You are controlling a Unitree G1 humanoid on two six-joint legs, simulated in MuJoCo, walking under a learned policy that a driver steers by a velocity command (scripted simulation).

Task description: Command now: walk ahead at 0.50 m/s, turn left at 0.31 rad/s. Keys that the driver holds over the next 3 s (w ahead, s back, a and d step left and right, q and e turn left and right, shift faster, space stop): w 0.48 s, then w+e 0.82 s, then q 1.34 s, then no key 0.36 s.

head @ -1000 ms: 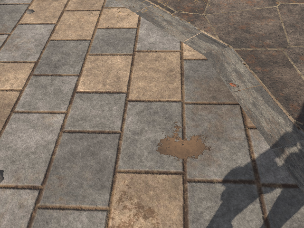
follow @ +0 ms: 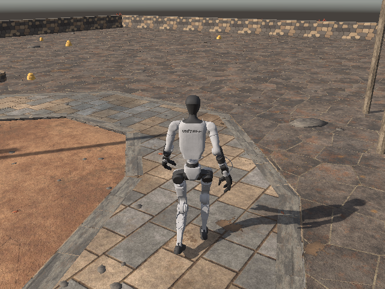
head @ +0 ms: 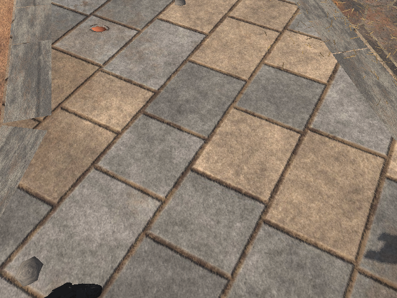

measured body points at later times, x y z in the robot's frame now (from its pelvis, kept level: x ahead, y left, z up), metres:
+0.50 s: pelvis +0.26 +0.03 +0.01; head +0.29 +0.05 +0.45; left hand +0.21 +0.28 -0.14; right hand +0.48 -0.19 -0.08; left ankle +0.34 +0.11 -0.72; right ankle +0.10 -0.10 -0.68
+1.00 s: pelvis +0.52 +0.02 +0.00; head +0.55 +0.01 +0.45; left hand +0.75 +0.21 -0.11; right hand +0.43 -0.22 -0.14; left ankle +0.35 +0.11 -0.71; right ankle +0.61 -0.06 -0.72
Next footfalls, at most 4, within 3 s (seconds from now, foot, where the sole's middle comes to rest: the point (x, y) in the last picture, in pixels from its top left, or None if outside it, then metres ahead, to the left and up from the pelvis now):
0.46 left None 0.38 0.12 -0.76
1.00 right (212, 237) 0.65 -0.07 -0.76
1.50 left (194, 161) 0.98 -0.03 -0.76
2.06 right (236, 180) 0.88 -0.19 -0.76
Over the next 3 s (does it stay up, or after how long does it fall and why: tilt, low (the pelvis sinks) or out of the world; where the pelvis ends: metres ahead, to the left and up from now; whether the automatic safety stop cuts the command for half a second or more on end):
stays up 0.84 -0.06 0.02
